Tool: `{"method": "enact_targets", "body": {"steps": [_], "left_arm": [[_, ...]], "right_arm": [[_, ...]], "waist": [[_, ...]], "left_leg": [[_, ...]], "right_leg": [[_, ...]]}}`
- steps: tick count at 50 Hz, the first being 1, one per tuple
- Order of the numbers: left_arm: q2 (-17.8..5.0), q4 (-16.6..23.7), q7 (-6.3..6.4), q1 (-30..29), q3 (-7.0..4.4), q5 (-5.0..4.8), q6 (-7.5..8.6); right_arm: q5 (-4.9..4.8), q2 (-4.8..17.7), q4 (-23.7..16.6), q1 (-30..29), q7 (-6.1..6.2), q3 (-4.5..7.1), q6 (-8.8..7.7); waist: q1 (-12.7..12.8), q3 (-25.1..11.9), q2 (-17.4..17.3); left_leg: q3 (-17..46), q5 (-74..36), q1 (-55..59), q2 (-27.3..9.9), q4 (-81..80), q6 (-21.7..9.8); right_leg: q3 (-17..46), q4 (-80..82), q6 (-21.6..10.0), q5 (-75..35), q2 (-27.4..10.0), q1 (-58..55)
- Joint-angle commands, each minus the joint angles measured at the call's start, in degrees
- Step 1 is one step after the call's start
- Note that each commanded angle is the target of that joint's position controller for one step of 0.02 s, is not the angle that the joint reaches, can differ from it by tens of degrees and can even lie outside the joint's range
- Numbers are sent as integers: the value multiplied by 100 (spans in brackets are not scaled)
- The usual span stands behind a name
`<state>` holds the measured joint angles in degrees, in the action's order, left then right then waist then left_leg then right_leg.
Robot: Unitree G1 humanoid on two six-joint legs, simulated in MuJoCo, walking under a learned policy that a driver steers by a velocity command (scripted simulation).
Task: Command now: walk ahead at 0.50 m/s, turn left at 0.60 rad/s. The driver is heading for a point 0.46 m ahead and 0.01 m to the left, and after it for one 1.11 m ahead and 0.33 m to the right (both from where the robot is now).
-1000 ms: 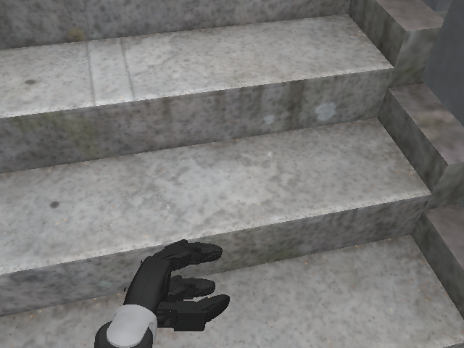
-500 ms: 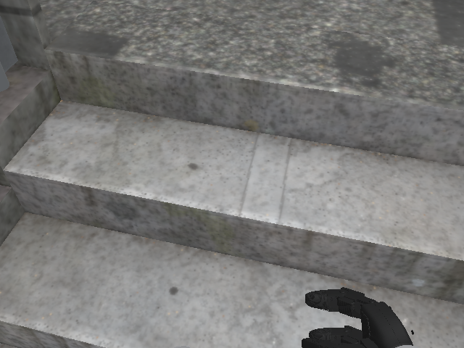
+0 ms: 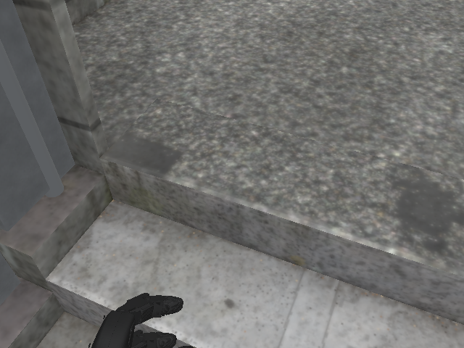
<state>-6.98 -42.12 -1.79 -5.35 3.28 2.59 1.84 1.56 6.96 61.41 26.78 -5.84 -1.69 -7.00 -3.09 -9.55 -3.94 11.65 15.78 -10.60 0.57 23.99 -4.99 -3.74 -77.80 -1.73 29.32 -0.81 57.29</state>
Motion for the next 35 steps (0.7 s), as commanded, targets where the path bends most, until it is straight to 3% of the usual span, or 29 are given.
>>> {"method": "enact_targets", "body": {"steps": [1,2,3,4,5,6,7,8,9,11,12,15,17,18,20,21,23,24,25,26,27,28,29,30,31,32,33,34,35], "left_arm": [[-1514,-257,201,2506,-479,33,144],[-1702,-570,245,3315,-517,339,93],[-1643,-748,255,3161,-513,191,242],[-1484,-852,191,2478,-547,6,290],[-846,-1198,141,2228,-421,-22,250],[-158,-1358,149,2069,-286,7,233],[233,-1438,169,2003,-204,-5,224],[373,-1401,229,1710,-169,-32,282],[385,-1452,272,1466,-174,60,311],[123,-1554,284,1519,-217,285,415],[-86,-1549,203,1716,-275,304,459],[-48,-1942,28,2617,-147,402,428],[-199,-2202,-3,3451,-139,501,486],[-112,-2385,-24,3805,-116,504,490],[223,-2399,-147,3794,-57,537,487],[243,-2314,-185,3769,-46,473,494],[123,-2481,-70,4281,-77,364,497],[72,-2702,-1,4734,-82,401,513],[102,-2794,18,4908,-66,420,505],[-277,-2419,501,4449,-312,-179,629],[-371,-2434,659,4468,-360,-233,588],[101,-2978,85,4984,-238,257,475],[112,-2766,-116,4763,-285,349,436],[-161,-2577,-301,4674,-355,111,423],[-261,-2776,-382,5264,-377,167,470],[-393,-2932,-481,5742,-382,346,563],[-627,-2944,-505,5598,-405,404,650],[-818,-2894,-521,5242,-432,440,650],[-1343,-2851,-567,4708,-572,326,629]], "right_arm": [[244,579,-593,40,-107,253,-157],[140,537,-370,-444,-145,354,9],[-36,544,-532,-914,-64,382,9],[-127,646,-375,-1024,45,428,32],[-27,473,-354,-992,110,369,39],[17,336,-550,-1244,137,320,87],[-11,237,-643,-1400,111,326,159],[-11,153,-608,-1386,89,306,216],[-46,124,-608,-1357,32,248,258],[-48,248,-925,-1965,-22,175,251],[-44,445,-1100,-2326,-32,192,259],[6,671,-1067,-2463,-117,266,357],[103,509,-999,-2478,-14,205,366],[118,378,-1081,-2584,57,150,425],[-72,289,-1289,-3141,278,125,504],[-97,247,-1316,-3335,316,97,486],[60,129,-1398,-3499,190,30,533],[216,71,-1542,-3766,63,-55,544],[228,-30,-1831,-4170,31,-105,571],[65,-90,-2358,-4569,360,42,440],[-39,182,-2563,-4913,433,43,338],[29,-282,-2745,-6081,255,-283,624],[119,-412,-2726,-5918,122,-286,762],[118,-351,-2660,-5858,11,-254,832],[-201,-342,-2601,-5547,39,-282,790],[-442,3,-2429,-5306,112,-227,726],[-433,188,-2357,-5020,135,-157,738],[-368,298,-2060,-4160,108,-43,712],[-212,523,-1760,-3164,141,59,741]], "waist": [[1158,-2215,1631],[1669,-1050,2528],[1467,57,1980],[1063,695,1591],[761,550,742],[543,576,193],[386,641,73],[185,754,430],[98,847,658],[115,888,236],[256,685,269],[471,740,509],[648,1025,496],[717,938,581],[718,1064,591],[782,896,622],[814,877,685],[983,913,674],[979,1080,655],[651,2450,919],[759,2560,693],[1049,938,640],[938,1174,982],[763,1031,1418],[744,515,1245],[698,-155,1079],[413,-257,1450],[-18,-398,1579],[-605,-567,1585]], "left_leg": [[445,-4975,-2865,134,3277,-591],[830,-992,-4693,740,6050,-333],[844,-1618,-5609,428,7704,-501],[439,-1909,-5649,227,8111,-558],[260,-1918,-5455,171,8225,-681],[247,-1923,-5407,41,8162,-767],[202,-1778,-5302,-99,7862,-817],[204,-1484,-5318,-194,7790,-792],[135,-1227,-5450,-78,8253,-863],[-106,-1514,-5786,-131,7677,-910],[-422,-1698,-5483,-208,7000,-820],[-390,-2000,-6013,-235,7112,-647],[-61,-1999,-7116,-151,7241,-734],[-140,-1652,-7589,-139,7640,-814],[-167,-1302,-8038,-306,7489,-983],[-353,-1531,-7869,-355,7219,-956],[-967,-1297,-7785,-590,7641,-741],[-1231,-1087,-7798,-758,7508,-734],[-1314,-1058,-7729,-1007,7100,-794],[-1209,396,-7727,-1105,7128,-166],[-1507,1051,-7911,-1126,6970,31],[-1432,291,-7303,-1190,4946,-578],[-1594,-529,-5811,-1234,3959,-668],[-2269,646,-4261,-670,3697,-409],[-2255,-204,-2508,-498,3937,-284],[-2204,-783,-871,-197,3978,-37],[-1940,-887,271,-60,3630,73],[-1710,-793,1306,0,3361,207],[-1119,-647,2245,-160,2637,140]], "right_leg": [[3735,3188,-1782,-1155,-992,-6005],[6370,5238,-2039,1420,-1799,-5705],[6087,5370,-1633,2944,-1763,-4816],[4918,5058,-1597,2215,-1801,-3818],[3864,4860,-1456,1213,-1740,-3537],[3239,4794,-1283,593,-1746,-3349],[2612,4862,-1035,67,-1592,-3242],[2161,5137,-947,-251,-1422,-3106],[1875,5451,-998,-364,-1286,-2892],[1080,5746,-977,-590,-1079,-2958],[599,6024,-942,-855,-1015,-3128],[521,6231,-1103,-1752,-1310,-4018],[750,6289,-1227,-2656,-1573,-5382],[803,6289,-1334,-2765,-1680,-6029],[501,6466,-1225,-2806,-1681,-6442],[245,6499,-1187,-3035,-1512,-6481],[7,6311,-1252,-3762,-1616,-6587],[-28,6216,-1194,-3767,-1532,-6769],[15,6292,-1064,-3596,-1551,-6681],[783,7243,-732,-3281,-1985,-6157],[760,7572,-773,-2998,-1884,-6562],[311,7287,-971,-3292,-1887,-7306],[-53,7413,-1059,-4104,-1638,-6613],[-114,7639,-1307,-4917,-1598,-5668],[-423,7189,-1280,-7286,-1468,-5251],[-408,6703,-1153,-9132,-1319,-4497],[-176,6409,-924,-9462,-1338,-3830],[-9,5804,-743,-9018,-1295,-3319],[133,4895,-478,-8101,-1117,-2636]]}}
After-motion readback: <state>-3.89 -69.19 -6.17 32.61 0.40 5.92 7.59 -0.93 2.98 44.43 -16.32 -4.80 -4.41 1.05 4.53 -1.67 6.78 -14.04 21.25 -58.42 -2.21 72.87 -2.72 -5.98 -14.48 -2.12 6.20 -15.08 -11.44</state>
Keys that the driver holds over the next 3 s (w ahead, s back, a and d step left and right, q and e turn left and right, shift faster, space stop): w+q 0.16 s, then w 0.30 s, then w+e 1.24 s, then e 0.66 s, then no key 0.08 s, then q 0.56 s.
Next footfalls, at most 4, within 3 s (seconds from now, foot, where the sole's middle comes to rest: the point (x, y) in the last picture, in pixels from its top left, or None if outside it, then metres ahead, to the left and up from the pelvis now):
0.60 left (130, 316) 0.53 0.25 -0.46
1.08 right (197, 277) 0.62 0.10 -0.46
1.38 left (110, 257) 0.70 0.32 -0.46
1.88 right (306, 188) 0.75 -0.18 -0.30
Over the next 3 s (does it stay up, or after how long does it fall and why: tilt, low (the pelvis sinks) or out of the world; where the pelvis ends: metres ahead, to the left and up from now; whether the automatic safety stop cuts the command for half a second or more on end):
stays up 0.82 -0.10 0.47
